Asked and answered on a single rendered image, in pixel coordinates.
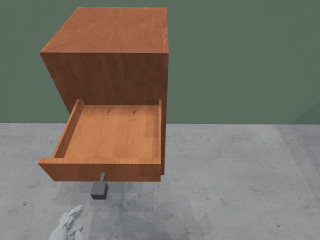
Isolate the cabinet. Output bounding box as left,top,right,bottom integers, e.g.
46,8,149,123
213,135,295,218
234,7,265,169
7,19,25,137
39,7,169,175

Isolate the robot left hand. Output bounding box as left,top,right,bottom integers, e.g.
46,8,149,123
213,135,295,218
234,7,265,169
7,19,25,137
48,205,84,240

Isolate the handle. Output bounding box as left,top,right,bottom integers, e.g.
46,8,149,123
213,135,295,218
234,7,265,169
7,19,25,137
90,172,109,200

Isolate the drawer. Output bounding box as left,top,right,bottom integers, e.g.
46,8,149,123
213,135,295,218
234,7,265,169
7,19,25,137
38,99,161,182

